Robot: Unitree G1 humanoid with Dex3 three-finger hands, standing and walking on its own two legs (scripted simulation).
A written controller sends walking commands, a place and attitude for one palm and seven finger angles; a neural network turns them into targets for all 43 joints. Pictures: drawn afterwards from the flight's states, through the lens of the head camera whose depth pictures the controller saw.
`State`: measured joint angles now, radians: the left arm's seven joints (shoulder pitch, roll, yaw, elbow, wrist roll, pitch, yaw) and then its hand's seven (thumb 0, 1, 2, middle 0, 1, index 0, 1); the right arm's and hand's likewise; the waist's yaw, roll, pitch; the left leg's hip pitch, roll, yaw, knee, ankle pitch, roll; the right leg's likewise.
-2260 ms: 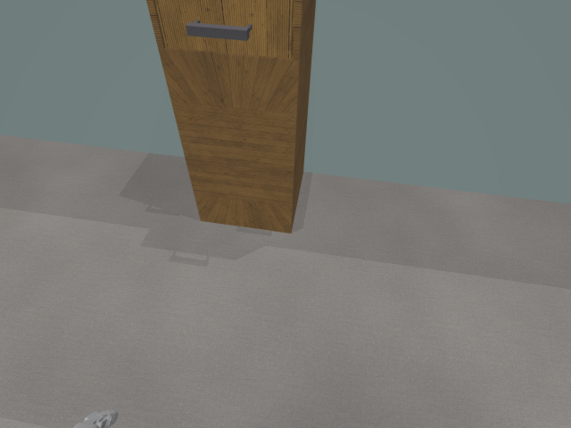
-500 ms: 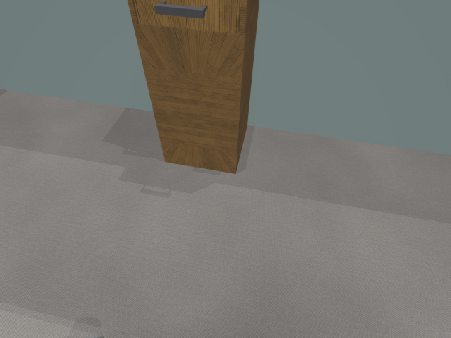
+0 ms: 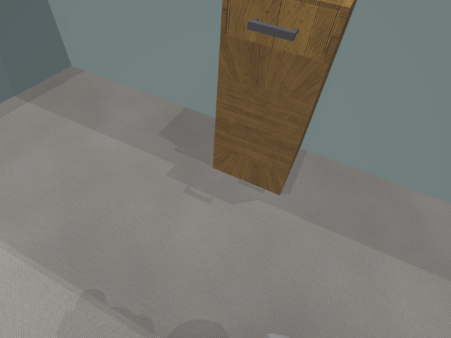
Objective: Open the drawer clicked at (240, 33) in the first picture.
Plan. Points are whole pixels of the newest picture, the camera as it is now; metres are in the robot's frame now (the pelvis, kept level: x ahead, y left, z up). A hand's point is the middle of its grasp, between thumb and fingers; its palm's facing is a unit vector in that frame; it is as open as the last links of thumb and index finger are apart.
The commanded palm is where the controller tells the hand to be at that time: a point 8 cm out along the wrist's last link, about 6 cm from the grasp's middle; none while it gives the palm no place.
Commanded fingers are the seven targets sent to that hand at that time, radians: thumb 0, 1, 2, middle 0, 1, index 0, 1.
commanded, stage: walk to a spot facing it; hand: left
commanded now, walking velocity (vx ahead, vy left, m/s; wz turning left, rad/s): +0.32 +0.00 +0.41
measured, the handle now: (273, 27) +1.06 -0.14 +0.11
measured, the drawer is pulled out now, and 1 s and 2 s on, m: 0.00 0.00 0.00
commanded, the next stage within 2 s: turn to face it in 0.56 s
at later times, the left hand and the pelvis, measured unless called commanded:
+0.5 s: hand out of the picture +0.14 +0.13 -0.17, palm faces +0.33 -0.92 -0.23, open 7.3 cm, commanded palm none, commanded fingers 0.00 0.90 0.90 -0.20 -0.30 -0.20 -0.30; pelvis +0.16 -0.06 -0.01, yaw +19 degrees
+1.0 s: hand (119, 337) +0.17 +0.21 -0.19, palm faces +0.42 -0.89 -0.18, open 7.4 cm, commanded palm none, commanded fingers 0.00 0.90 0.90 -0.20 -0.30 -0.20 -0.30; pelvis +0.23 +0.03 +0.00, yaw +19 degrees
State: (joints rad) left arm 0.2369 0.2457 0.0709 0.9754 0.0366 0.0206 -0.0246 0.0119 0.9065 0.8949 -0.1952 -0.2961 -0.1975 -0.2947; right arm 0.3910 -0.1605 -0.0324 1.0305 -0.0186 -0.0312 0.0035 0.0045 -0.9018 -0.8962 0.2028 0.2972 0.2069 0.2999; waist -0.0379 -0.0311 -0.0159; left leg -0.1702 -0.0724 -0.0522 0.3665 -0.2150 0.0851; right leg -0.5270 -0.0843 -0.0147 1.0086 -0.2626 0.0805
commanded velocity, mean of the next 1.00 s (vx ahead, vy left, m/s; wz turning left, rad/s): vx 0.07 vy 0.00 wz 0.14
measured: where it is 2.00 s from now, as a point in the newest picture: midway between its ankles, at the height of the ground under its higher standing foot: outside the picture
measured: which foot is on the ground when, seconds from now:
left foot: down 0.00-0.24, up 0.26-0.68, down 0.70-1.00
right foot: up 0.00-0.24, down 0.26-0.70, up 0.72-1.00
